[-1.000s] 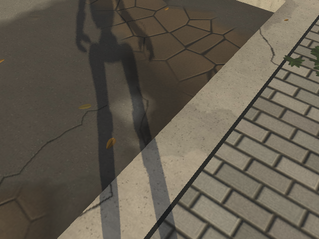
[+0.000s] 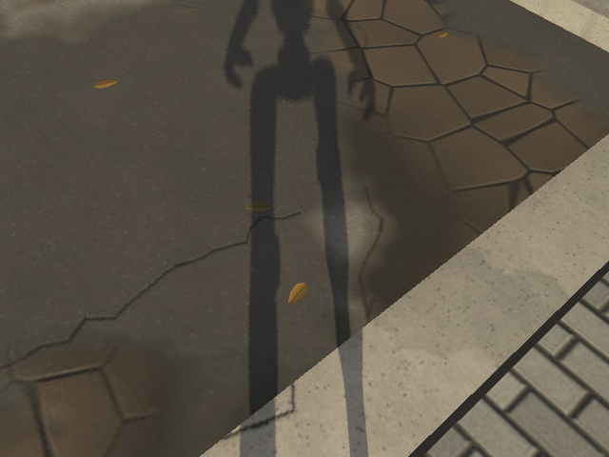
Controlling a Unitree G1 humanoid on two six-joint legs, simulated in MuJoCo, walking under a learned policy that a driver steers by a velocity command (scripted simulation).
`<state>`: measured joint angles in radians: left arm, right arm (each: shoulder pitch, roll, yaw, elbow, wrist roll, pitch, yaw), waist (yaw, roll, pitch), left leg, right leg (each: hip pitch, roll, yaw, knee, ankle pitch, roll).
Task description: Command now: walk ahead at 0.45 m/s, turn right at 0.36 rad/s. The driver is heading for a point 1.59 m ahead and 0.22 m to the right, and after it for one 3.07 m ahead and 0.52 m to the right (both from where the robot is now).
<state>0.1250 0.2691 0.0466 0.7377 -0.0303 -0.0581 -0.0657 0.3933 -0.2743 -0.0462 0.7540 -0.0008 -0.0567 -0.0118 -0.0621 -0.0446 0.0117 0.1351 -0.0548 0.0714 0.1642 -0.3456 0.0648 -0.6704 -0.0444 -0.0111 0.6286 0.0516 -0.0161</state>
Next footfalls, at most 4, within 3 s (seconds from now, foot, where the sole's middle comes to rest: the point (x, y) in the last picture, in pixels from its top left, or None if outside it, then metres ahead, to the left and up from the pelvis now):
0.10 right None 0.24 -0.11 -0.77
0.50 left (259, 448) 0.49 0.06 -0.77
0.84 right None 0.38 -0.17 -0.77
1.48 right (414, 374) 0.65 -0.30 -0.77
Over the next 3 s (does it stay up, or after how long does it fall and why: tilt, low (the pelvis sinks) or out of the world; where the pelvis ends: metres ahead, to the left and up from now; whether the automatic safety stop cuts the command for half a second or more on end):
stays up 1.34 -0.15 -0.12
